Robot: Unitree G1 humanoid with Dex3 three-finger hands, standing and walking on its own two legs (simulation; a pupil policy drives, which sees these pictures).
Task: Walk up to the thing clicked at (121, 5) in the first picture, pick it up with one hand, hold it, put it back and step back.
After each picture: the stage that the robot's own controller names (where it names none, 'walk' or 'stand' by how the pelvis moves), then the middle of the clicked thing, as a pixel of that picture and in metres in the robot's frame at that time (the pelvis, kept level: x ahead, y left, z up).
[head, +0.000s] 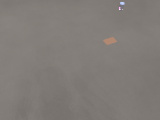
stand; (121, 6) +2.22 -0.64 -0.72
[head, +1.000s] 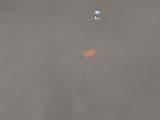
walk; (97, 15) +2.14 -0.16 -0.69
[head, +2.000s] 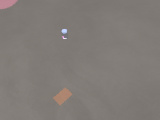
walk; (64, 34) +1.48 +0.23 -0.71
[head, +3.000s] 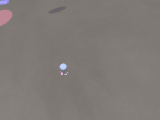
walk; (63, 69) +0.94 +0.23 -0.72
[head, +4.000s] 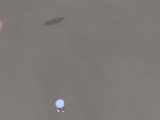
walk; (60, 106) +0.54 +0.19 -0.69
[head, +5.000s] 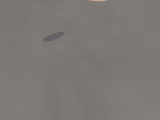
stand; out of the picture +0.33 +0.20 -0.70
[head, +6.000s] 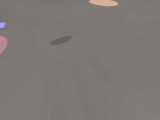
stand; out of the picture +0.31 +0.16 -0.72
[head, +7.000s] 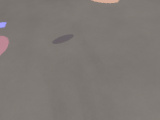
stand; out of the picture +0.30 +0.14 -0.72
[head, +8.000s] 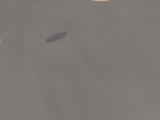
stand; out of the picture +0.31 +0.15 -0.72
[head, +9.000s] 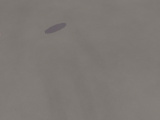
stand; out of the picture +0.33 +0.16 -0.71
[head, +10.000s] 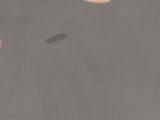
stand; out of the picture +0.33 +0.14 -0.72
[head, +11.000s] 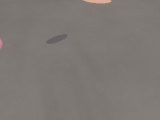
stand; out of the picture +0.33 +0.15 -0.72
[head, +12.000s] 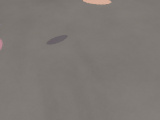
stand; out of the picture +0.33 +0.15 -0.72
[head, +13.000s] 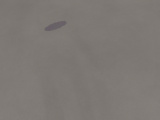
go down; out of the picture +0.35 +0.15 -0.71
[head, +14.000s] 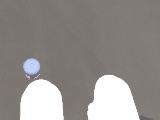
go down; (32, 69) +0.42 +0.17 -0.29
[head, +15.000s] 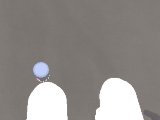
close in; (41, 72) +0.42 +0.16 -0.30
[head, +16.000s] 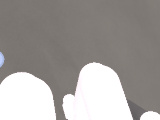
close in; out of the picture +0.41 +0.19 -0.23
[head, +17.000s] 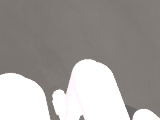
close; out of the picture +0.40 +0.20 -0.23
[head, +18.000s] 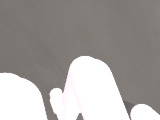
lift; out of the picture +0.40 +0.20 -0.22
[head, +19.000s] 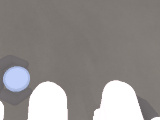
lift; (17, 82) +0.31 +0.22 -0.08
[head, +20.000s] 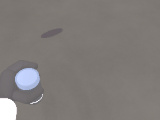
hold; (30, 87) +0.32 +0.18 +0.06
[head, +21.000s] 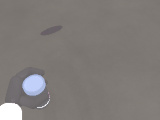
hold; (37, 92) +0.31 +0.16 +0.02
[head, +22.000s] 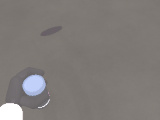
crouch; (37, 92) +0.32 +0.16 +0.02
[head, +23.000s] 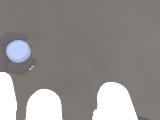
crouch; (22, 57) +0.43 +0.18 -0.07
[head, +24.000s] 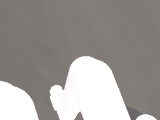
lower; out of the picture +0.45 +0.26 -0.21
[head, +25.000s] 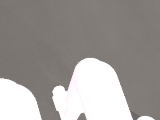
lower; out of the picture +0.43 +0.24 -0.22
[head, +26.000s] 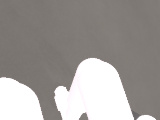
lower; out of the picture +0.42 +0.23 -0.21
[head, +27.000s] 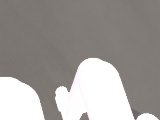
lower; out of the picture +0.42 +0.22 -0.21
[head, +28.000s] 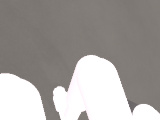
loosen; out of the picture +0.39 +0.19 -0.23
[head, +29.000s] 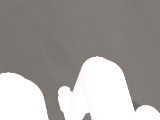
withdraw; out of the picture +0.41 +0.19 -0.22
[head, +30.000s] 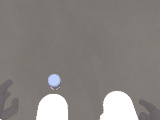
walk; (54, 82) +0.41 +0.14 -0.43
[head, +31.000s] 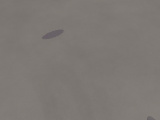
stand; out of the picture +0.34 +0.13 -0.66
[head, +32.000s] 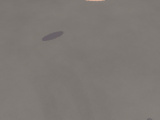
stand; out of the picture +0.35 +0.14 -0.67
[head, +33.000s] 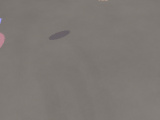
stand; out of the picture +0.34 +0.13 -0.71
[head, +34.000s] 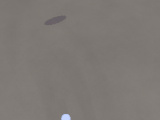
walk; out of the picture +0.38 +0.10 -0.70
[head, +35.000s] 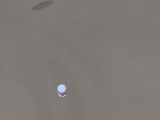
walk; (61, 90) +0.58 +0.14 -0.70
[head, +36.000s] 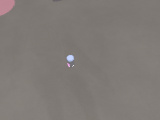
walk; (70, 61) +0.93 +0.15 -0.69
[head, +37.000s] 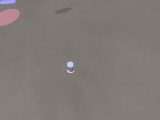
stand; (70, 67) +1.00 +0.13 -0.71
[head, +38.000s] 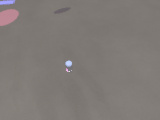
stand; (69, 66) +1.03 +0.14 -0.72
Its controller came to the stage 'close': yes
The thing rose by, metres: 0.73
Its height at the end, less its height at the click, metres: +0.00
